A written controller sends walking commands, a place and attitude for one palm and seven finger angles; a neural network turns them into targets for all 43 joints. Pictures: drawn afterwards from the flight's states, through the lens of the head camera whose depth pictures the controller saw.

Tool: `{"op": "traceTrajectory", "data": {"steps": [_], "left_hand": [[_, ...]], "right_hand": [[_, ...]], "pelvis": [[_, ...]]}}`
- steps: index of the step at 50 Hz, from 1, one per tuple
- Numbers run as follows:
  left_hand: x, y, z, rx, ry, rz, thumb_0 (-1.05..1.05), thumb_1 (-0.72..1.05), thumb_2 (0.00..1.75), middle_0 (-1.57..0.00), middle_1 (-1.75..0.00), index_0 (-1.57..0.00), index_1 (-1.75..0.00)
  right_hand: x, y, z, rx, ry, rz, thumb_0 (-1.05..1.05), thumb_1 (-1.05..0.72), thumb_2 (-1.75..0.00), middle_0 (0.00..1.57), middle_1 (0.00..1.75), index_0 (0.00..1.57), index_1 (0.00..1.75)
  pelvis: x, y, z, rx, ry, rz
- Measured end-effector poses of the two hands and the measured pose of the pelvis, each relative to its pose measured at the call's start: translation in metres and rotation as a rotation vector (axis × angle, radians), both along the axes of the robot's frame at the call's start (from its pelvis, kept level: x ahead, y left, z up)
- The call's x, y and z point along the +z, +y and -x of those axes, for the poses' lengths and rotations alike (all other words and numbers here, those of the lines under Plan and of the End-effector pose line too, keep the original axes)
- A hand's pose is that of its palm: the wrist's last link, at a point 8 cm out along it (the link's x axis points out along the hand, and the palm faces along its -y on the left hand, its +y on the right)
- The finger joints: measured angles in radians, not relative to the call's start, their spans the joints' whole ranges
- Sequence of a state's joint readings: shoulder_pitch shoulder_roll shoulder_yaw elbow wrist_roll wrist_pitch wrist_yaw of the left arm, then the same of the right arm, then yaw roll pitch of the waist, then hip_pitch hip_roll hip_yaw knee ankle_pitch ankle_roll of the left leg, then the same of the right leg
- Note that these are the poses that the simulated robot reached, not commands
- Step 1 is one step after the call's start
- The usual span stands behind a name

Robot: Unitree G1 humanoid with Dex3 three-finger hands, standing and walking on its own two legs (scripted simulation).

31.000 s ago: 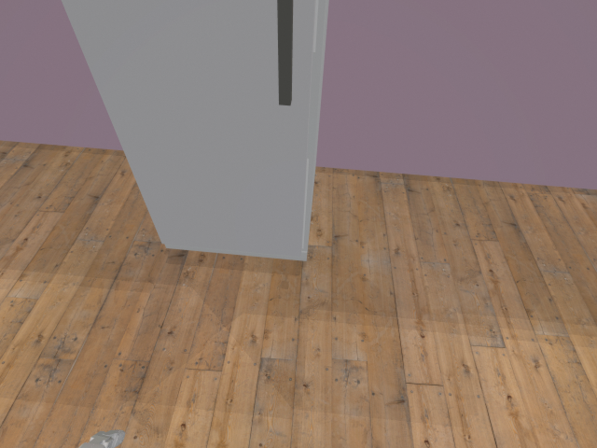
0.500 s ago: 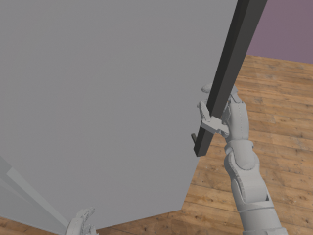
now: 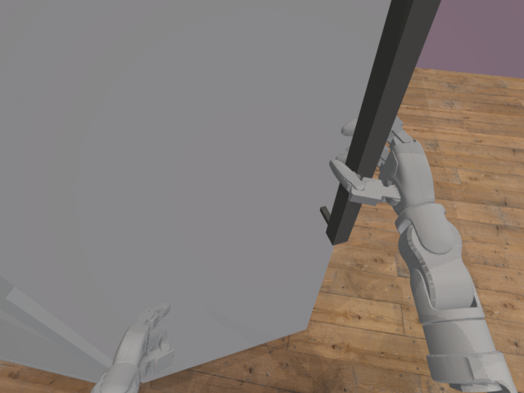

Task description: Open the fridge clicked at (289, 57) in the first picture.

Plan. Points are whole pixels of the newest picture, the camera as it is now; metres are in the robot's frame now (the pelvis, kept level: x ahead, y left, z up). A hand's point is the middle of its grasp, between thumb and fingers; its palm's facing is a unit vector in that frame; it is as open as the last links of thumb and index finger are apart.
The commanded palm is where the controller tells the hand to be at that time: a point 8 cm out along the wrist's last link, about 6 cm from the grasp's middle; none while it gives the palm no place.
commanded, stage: loosen the grip on the handle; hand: right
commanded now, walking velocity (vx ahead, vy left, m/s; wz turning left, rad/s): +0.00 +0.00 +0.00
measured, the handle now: (361, 118) +0.39 -0.11 +0.25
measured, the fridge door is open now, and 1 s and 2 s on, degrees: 61 62 62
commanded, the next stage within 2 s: slip the hand off the handle in 0.46 s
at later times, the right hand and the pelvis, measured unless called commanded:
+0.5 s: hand (369, 180) +0.35 -0.12 +0.18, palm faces -0.01 +0.99 -0.15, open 14.4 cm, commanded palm +0.31 -0.17 +0.18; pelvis +0.01 +0.05 -0.01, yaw -2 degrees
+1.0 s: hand (423, 183) +0.34 -0.19 +0.18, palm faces -0.02 +0.99 -0.15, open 14.7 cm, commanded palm +0.32 -0.24 +0.18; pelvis +0.01 +0.01 -0.01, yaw -2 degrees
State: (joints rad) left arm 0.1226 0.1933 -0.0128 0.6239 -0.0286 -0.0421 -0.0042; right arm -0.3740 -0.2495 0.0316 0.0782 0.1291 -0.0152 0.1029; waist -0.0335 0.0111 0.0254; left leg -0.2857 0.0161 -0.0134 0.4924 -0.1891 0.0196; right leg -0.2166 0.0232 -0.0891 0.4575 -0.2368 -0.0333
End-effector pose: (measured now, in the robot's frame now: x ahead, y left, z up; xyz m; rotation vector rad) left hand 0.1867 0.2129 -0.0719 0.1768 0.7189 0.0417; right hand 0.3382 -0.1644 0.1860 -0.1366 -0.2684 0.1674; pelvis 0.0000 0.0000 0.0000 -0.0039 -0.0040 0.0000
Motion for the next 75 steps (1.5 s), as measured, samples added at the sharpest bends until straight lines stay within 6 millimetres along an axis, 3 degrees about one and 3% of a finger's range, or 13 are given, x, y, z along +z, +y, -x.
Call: {"op": "traceTrajectory", "data": {"steps": [5, 14, 22, 29, 37, 50, 62, 75], "left_hand": [[-0.002, 0.019, 0.017, 0.015, -0.058, 0.038, 0.01, 0.91, 0.89, -0.20, -0.30, -0.20, -0.30], [-0.021, 0.068, 0.050, 0.052, 0.017, -0.003, 0.01, 0.91, 0.90, -0.20, -0.30, -0.20, -0.30], [-0.030, 0.092, 0.041, 0.061, 0.061, -0.034, 0.02, 0.91, 0.90, -0.20, -0.30, -0.20, -0.30], [-0.022, 0.079, 0.008, 0.018, -0.012, -0.028, 0.02, 0.91, 0.90, -0.20, -0.30, -0.20, -0.30], [-0.019, 0.061, 0.011, 0.028, -0.018, -0.033, 0.01, 0.91, 0.90, -0.20, -0.30, -0.20, -0.30], [-0.016, 0.024, 0.008, -0.003, -0.044, -0.025, 0.01, 0.91, 0.89, -0.20, -0.30, -0.20, -0.30], [-0.014, 0.015, 0.008, -0.002, -0.042, -0.050, 0.01, 0.90, 0.89, -0.20, -0.30, -0.20, -0.30], [-0.010, 0.007, -0.010, -0.049, -0.099, -0.032, 0.02, 0.91, 0.90, -0.20, -0.30, -0.20, -0.30]], "right_hand": [[0.000, -0.003, 0.003, -0.092, -0.012, -0.071, -0.06, -0.22, -0.61, 0.46, 1.40, 0.34, 1.35], [-0.005, -0.001, 0.019, -0.146, -0.096, -0.020, -0.01, 0.33, -0.31, 0.42, 1.35, 0.27, 1.29], [-0.002, -0.014, 0.010, -0.132, -0.059, 0.012, -0.01, 0.51, -0.22, 0.38, 1.27, 0.28, 1.22], [-0.004, -0.016, 0.015, -0.119, -0.085, -0.015, -0.01, 0.54, -0.21, 0.32, 1.20, 0.26, 1.17], [-0.001, -0.049, 0.008, -0.141, -0.068, 0.004, -0.01, 0.55, -0.20, 0.28, 1.16, 0.26, 1.16], [-0.002, -0.083, 0.014, -0.119, -0.060, -0.008, -0.01, 0.55, -0.20, 0.26, 1.15, 0.26, 1.15], [0.000, -0.102, 0.011, -0.114, -0.065, -0.003, -0.01, 0.55, -0.20, 0.26, 1.15, 0.26, 1.15], [-0.007, -0.094, 0.058, -0.125, -0.070, 0.018, -0.01, 0.55, -0.20, 0.26, 1.15, 0.26, 1.15]], "pelvis": [[-0.004, 0.013, 0.001, 0.019, -0.002, 0.010], [-0.008, 0.044, 0.002, 0.004, -0.003, 0.011], [-0.008, 0.055, -0.004, -0.028, 0.030, 0.005], [-0.009, 0.049, -0.012, -0.036, 0.047, 0.009], [-0.008, 0.038, -0.013, -0.032, 0.046, 0.002], [-0.010, 0.015, -0.013, -0.034, 0.056, -0.009], [-0.012, 0.003, -0.014, -0.036, 0.062, -0.016], [-0.013, 0.003, -0.019, -0.039, 0.051, -0.019]]}}
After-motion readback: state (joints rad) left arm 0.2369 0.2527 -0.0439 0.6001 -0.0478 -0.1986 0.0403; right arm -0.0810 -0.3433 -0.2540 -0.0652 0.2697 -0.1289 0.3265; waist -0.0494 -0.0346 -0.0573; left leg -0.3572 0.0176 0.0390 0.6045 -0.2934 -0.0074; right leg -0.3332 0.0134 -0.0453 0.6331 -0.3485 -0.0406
